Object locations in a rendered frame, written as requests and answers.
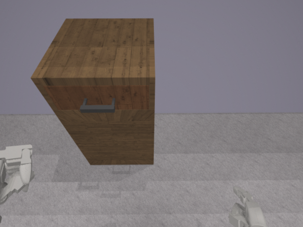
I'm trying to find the right robot hand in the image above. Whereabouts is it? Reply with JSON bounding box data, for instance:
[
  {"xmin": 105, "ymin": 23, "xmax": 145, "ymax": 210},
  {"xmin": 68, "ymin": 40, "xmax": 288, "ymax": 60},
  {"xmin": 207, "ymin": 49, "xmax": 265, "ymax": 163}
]
[{"xmin": 229, "ymin": 186, "xmax": 267, "ymax": 227}]

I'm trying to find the handle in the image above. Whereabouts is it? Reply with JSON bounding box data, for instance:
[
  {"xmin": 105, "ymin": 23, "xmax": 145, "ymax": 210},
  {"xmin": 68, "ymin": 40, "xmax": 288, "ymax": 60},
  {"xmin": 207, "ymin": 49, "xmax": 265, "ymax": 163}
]
[{"xmin": 80, "ymin": 98, "xmax": 116, "ymax": 113}]

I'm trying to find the drawer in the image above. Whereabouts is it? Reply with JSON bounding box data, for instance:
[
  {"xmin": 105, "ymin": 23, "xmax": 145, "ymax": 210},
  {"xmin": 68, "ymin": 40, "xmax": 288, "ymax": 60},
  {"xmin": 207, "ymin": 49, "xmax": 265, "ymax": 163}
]
[{"xmin": 43, "ymin": 85, "xmax": 149, "ymax": 110}]

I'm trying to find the cabinet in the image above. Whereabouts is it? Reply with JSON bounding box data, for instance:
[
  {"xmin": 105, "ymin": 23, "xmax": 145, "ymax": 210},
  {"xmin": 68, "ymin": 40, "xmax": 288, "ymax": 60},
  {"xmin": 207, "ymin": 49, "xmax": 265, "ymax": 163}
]
[{"xmin": 31, "ymin": 18, "xmax": 155, "ymax": 165}]

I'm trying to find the left robot hand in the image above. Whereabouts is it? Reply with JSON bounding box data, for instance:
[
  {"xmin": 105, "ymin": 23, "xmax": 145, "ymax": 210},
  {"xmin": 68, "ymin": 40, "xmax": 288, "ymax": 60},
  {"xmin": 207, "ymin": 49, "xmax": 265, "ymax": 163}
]
[{"xmin": 0, "ymin": 145, "xmax": 35, "ymax": 205}]

